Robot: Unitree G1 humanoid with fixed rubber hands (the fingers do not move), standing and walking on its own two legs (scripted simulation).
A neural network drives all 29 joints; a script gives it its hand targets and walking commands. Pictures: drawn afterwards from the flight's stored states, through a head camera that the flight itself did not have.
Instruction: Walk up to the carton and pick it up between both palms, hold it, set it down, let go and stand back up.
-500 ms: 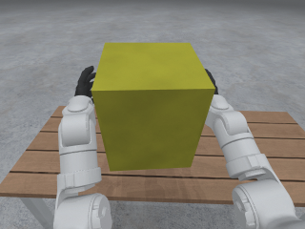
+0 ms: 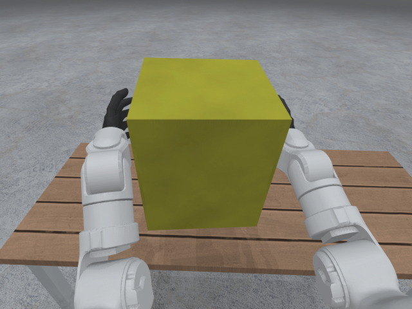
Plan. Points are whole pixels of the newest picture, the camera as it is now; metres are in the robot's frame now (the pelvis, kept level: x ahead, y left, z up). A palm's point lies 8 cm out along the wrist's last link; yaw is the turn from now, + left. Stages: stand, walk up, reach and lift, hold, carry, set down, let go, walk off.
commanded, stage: hold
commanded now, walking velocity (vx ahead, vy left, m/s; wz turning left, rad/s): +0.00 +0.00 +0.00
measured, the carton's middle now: (202, 145) +0.36 +0.00 +0.20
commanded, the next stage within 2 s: none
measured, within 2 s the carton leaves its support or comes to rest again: neither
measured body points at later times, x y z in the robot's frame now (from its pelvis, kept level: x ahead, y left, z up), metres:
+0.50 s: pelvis +0.00 +0.00 +0.00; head -0.06 +0.02 +0.44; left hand +0.38 +0.15 +0.24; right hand +0.38 -0.15 +0.22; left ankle +0.01 +0.12 -0.75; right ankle +0.02 -0.10 -0.75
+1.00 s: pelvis +0.00 +0.00 +0.00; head -0.06 +0.02 +0.45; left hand +0.38 +0.15 +0.24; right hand +0.38 -0.15 +0.22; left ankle +0.01 +0.12 -0.75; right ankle +0.02 -0.10 -0.75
